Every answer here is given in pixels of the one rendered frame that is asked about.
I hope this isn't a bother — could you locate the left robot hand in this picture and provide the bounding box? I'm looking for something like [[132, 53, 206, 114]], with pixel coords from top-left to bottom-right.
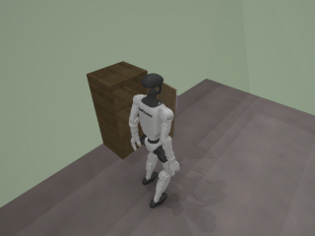
[[131, 136, 141, 150]]

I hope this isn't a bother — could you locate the robot left forearm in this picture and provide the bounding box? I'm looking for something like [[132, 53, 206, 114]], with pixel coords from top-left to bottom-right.
[[128, 121, 139, 139]]

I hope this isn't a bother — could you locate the left robot upper arm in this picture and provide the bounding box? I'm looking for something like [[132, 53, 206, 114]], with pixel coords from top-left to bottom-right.
[[129, 94, 144, 125]]

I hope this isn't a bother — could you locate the robot right shin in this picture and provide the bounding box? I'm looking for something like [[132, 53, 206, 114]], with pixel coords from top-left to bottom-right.
[[154, 175, 171, 202]]

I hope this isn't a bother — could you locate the robot right forearm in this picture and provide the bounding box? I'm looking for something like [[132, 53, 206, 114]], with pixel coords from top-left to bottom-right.
[[162, 137, 176, 164]]

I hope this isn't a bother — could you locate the handle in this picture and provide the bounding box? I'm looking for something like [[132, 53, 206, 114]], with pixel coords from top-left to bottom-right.
[[175, 94, 178, 108]]

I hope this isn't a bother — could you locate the right robot hand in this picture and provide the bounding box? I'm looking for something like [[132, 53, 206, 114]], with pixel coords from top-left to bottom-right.
[[167, 160, 180, 177]]

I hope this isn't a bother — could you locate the right robot upper arm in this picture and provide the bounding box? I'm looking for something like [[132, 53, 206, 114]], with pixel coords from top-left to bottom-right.
[[158, 106, 174, 145]]

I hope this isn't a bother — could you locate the robot right thigh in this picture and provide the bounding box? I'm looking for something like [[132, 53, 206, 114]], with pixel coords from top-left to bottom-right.
[[157, 147, 171, 182]]

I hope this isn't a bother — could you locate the cupboard door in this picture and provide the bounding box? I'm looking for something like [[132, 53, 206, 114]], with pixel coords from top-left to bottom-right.
[[147, 83, 177, 138]]

